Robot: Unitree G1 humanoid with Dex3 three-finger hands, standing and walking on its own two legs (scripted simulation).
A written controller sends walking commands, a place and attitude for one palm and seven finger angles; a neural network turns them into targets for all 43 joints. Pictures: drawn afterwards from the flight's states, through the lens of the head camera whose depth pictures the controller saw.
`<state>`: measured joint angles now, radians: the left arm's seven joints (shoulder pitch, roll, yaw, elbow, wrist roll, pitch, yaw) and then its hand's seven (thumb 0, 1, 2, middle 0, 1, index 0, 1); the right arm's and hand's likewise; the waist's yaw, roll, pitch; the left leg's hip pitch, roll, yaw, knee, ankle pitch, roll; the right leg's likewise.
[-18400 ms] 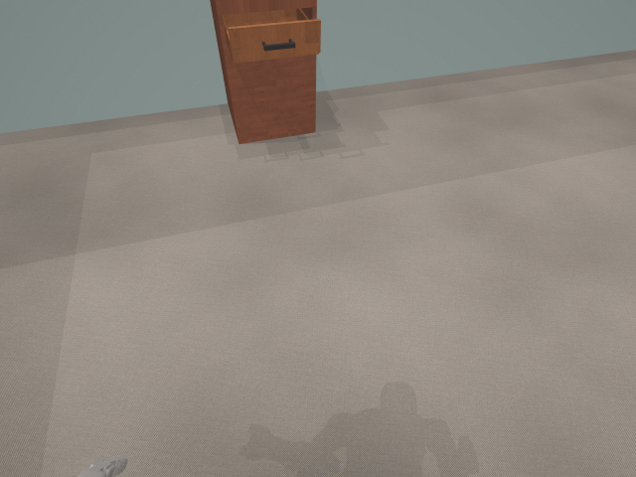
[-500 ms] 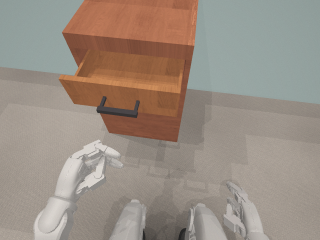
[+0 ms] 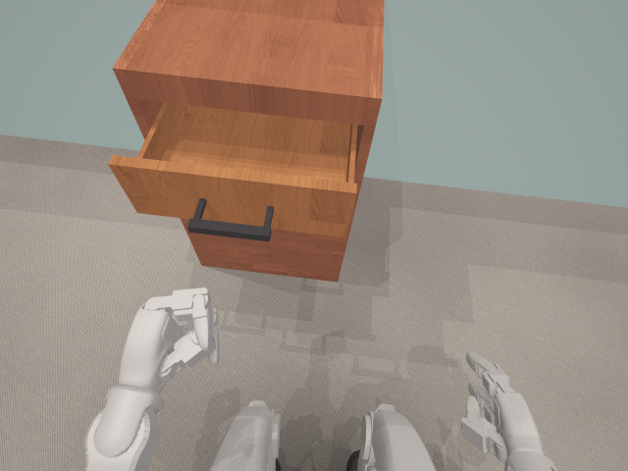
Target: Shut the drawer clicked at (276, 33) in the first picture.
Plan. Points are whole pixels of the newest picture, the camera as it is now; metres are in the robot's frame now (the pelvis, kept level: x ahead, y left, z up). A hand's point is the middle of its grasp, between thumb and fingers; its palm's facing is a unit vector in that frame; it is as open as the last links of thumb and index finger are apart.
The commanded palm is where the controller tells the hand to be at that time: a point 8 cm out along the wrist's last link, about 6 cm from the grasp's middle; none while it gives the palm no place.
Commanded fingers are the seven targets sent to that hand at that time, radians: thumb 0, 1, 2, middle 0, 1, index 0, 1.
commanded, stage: raise the hand and make a fist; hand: left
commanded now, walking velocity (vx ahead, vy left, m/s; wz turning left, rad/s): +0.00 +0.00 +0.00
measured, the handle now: (232, 219) +0.49 +0.16 -0.07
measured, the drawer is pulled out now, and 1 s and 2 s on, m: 0.15 0.15 0.15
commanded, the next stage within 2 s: bring the fist close to the handle in 0.64 s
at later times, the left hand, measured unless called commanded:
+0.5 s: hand (222, 323) +0.28 +0.13 +0.03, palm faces -0.10 -0.99 -0.03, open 3.3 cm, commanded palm +0.27 +0.18 +0.03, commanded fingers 0.00 0.90 0.90 -1.40 -1.60 -1.40 -1.60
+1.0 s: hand (226, 312) +0.31 +0.13 +0.00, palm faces -0.09 -0.99 -0.04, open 3.3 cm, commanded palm +0.30 +0.18 +0.00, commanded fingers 0.00 0.90 0.90 -1.40 -1.60 -1.40 -1.60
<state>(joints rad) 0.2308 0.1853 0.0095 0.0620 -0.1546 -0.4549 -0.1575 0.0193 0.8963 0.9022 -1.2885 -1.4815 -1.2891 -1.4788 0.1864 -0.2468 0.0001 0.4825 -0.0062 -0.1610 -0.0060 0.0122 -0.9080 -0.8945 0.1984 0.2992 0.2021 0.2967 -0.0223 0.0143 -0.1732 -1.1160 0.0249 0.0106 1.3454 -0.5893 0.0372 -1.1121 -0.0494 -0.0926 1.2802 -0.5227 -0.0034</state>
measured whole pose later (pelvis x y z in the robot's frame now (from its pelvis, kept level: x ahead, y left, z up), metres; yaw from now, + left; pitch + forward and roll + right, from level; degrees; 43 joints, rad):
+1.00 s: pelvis +0.00 -0.02 -0.01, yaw +0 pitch +23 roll -2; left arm 0.03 0.20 0.08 0.28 -0.16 -0.48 -0.19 0.02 0.90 0.90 -1.40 -1.60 -1.40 -1.60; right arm 0.17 -0.25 0.01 0.52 -0.01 -0.09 0.00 0.01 -0.91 -0.89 0.20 0.30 0.20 0.30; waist -0.03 0.01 -0.18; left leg -1.20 0.04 -0.01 1.40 -0.62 0.01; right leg -1.20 -0.04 -0.10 1.35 -0.56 -0.03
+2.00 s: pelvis -0.01 -0.01 -0.07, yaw -1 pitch +31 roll -2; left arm -0.33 0.23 0.15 0.53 -0.13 -0.51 -0.15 0.02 0.90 0.90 -1.40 -1.60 -1.40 -1.60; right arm 0.17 -0.26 0.01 0.56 -0.01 0.02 0.02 0.01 -0.91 -0.89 0.20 0.30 0.20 0.30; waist -0.07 0.03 -0.20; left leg -1.51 0.04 0.01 1.62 -0.65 0.02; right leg -1.52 -0.05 -0.08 1.57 -0.59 -0.02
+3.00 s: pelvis -0.04 -0.01 -0.09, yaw -1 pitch +31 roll -4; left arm -0.74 0.34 0.22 0.99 -0.07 -0.58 -0.16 -0.06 0.74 0.97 -1.40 -1.60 -1.40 -1.60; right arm 0.21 -0.27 0.03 0.64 -0.04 -0.01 0.00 0.01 -0.91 -0.89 0.20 0.30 0.20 0.30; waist -0.13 0.03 -0.18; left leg -1.60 0.03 -0.02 1.66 -0.61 0.03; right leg -1.59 -0.06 -0.11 1.59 -0.55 -0.02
